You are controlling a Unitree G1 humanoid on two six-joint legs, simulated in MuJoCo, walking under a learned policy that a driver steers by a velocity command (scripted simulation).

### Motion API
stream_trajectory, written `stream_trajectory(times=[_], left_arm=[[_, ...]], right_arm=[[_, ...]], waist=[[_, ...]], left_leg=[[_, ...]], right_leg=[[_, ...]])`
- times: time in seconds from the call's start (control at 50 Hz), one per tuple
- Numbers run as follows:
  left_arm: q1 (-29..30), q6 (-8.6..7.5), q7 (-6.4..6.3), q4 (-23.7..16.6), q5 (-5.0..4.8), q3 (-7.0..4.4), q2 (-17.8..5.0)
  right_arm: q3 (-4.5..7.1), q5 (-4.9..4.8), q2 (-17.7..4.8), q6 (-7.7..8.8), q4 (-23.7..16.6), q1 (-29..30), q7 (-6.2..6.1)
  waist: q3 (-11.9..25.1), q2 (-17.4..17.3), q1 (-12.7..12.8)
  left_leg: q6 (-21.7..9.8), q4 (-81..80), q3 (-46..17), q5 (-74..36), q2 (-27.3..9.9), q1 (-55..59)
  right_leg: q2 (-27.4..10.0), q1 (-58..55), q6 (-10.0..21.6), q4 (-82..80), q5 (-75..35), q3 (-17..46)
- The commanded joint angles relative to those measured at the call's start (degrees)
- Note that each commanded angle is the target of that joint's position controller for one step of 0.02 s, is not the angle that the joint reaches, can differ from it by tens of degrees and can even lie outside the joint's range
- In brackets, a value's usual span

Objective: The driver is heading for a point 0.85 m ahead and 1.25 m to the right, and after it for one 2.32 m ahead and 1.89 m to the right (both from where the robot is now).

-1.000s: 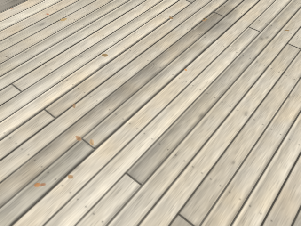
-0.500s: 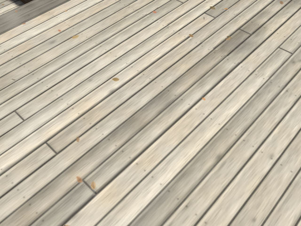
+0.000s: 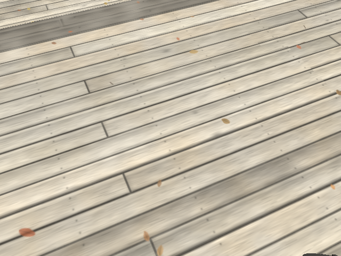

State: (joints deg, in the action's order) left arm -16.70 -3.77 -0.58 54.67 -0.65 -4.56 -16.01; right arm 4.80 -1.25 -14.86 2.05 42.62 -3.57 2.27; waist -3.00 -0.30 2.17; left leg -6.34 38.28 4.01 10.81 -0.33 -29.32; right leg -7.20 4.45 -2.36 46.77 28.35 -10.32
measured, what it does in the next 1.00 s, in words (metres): walks ahead, turning right: right foot, then left foot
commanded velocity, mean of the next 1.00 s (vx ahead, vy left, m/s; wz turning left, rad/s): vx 0.50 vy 0.00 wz -0.40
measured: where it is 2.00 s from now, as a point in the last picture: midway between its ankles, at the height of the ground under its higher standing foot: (282, 145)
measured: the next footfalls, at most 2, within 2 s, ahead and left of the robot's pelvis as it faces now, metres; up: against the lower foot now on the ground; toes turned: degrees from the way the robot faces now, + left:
right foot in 0.54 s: +0.44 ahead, -0.14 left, +0.00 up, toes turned -16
left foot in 1.00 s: +0.77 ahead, -0.05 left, +0.00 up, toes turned -33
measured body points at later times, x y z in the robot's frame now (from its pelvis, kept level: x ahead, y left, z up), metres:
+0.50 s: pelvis +0.27 -0.01 +0.01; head +0.30 -0.01 +0.46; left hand +0.48 +0.18 -0.11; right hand +0.23 -0.28 -0.12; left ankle +0.10 +0.08 -0.71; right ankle +0.41 -0.15 -0.69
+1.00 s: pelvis +0.56 -0.08 +0.01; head +0.59 -0.10 +0.46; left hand +0.74 +0.16 -0.10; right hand +0.66 -0.40 -0.06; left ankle +0.74 -0.03 -0.72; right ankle +0.40 -0.13 -0.71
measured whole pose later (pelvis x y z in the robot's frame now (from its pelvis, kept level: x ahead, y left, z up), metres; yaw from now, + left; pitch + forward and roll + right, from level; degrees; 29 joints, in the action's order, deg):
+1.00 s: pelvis +0.56 -0.08 +0.01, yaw -30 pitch +3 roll -1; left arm -20.7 -2.1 -0.8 44.1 -1.3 -5.0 -16.2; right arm 2.8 -0.2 -15.3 7.2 41.2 -1.1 0.9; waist 0.0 -1.5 4.7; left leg 0.6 26.1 -3.7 1.9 -0.1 -27.5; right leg 6.2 5.5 3.0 28.9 25.2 12.4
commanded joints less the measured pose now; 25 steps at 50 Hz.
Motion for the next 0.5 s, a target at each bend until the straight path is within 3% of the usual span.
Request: stream_trajectory(times=[0.02, 0.04, 0.06, 0.08, 0.1, 0.14, 0.18, 0.24, 0.3, 0.4, 0.46, 0.5], left_arm=[[3.4, -3.89, 1.28, -5.6, -3.42, -0.41, -7.0], [5.8, -4.13, 1.06, -6.2, -3.34, -0.21, -6.4], [6.2, -3.70, 0.55, -5.2, -1.99, -0.44, -6.4], [4.7, -2.75, 0.40, -4.3, -1.40, -0.90, -6.5], [2.7, -1.63, 0.47, -3.5, -1.44, -0.99, -5.9], [1.7, 0.02, 0.35, -2.7, -1.53, -0.89, -4.1], [3.9, 0.66, 0.21, -3.3, -1.43, -0.89, -3.3], [7.0, 0.43, 0.50, -4.1, -1.05, -1.04, -3.0], [10.8, 0.07, 1.42, -5.4, -0.75, -0.57, -1.9], [17.8, 0.03, 3.13, -9.3, -0.57, 0.63, -0.1], [18.8, -0.02, 4.49, -11.7, -0.72, 0.52, -0.6], [14.4, 0.31, 4.77, -12.1, -0.95, -0.54, -2.8]], right_arm=[[3.03, 1.05, -11.6, 1.31, 2.4, -21.6, -0.58], [2.53, 1.01, -9.9, 1.87, 2.0, -17.2, -0.62], [1.74, 1.05, -7.4, 2.21, 1.5, -12.1, -0.62], [1.13, 1.55, -5.2, 2.62, 1.2, -9.2, -0.64], [0.96, 1.87, -4.3, 3.06, 1.5, -8.4, -0.67], [1.12, 1.92, -4.8, 4.16, 2.7, -8.8, -0.96], [1.36, 2.40, -5.5, 4.61, 4.0, -10.5, -1.69], [1.12, 2.46, -5.3, 4.56, 5.1, -11.9, -2.68], [0.95, 2.28, -5.8, 4.56, 5.8, -12.2, -3.37], [1.16, 1.62, -6.4, 3.18, 8.5, -17.0, -4.05], [1.48, 1.24, -8.0, 1.73, 8.3, -16.1, -4.55], [1.86, 0.92, -10.0, 0.90, 7.6, -14.9, -5.14]], waist=[[18.7, -5.5, -9.8], [13.2, -4.3, -8.0], [9.5, -1.5, -5.7], [7.7, -2.9, -3.5], [7.2, -4.0, -2.2], [5.4, -2.8, -1.2], [3.3, -2.0, -1.7], [1.4, -2.6, -2.6], [-0.1, -2.7, -3.8], [-3.2, -2.0, -6.4], [-1.8, -3.4, -5.0], [2.2, -6.4, -1.5]], left_leg=[[-13.9, -21.6, -41.3, 1.1, -21.5, 48.4], [-11.3, -21.0, -31.8, -3.5, -19.6, 40.0], [-9.1, -21.6, -24.8, -7.5, -17.2, 31.7], [-7.6, -23.3, -19.8, -10.1, -15.2, 26.0], [-6.6, -25.3, -16.9, -10.2, -14.2, 22.8], [-6.0, -28.0, -11.9, -13.7, -13.4, 20.7], [-5.1, -29.4, -7.7, -16.8, -12.9, 21.3], [-3.1, -30.7, -2.8, -17.5, -12.0, 23.7], [-1.0, -32.1, 1.7, -17.5, -11.5, 25.0], [-0.2, -29.4, 5.6, -26.1, -14.3, 35.3], [0.0, -22.5, 8.2, -44.5, -15.4, 38.6], [0.6, -13.5, 8.9, -62.9, -15.8, 39.1]], right_leg=[[4.0, 40.9, 3.2, 34.7, 3.1, 13.4], [1.2, 40.8, 4.4, 31.2, -2.2, 13.3], [-1.5, 37.4, 4.4, 27.3, -6.7, 13.5], [-2.9, 33.5, 4.5, 24.6, -9.9, 14.4], [-3.5, 30.3, 4.5, 23.3, -12.2, 15.0], [-3.1, 30.1, 4.2, 20.5, -15.4, 15.6], [-2.0, 33.9, 3.7, 16.5, -20.3, 17.0], [0.2, 37.7, 3.3, 7.5, -29.3, 18.0], [1.4, 36.8, 3.8, -1.1, -36.1, 15.0], [2.3, 41.0, 5.5, -8.9, -32.9, 10.4], [5.4, 37.0, 7.4, -10.8, -25.1, 5.1], [9.1, 28.6, 9.7, -9.7, -19.0, 1.9]])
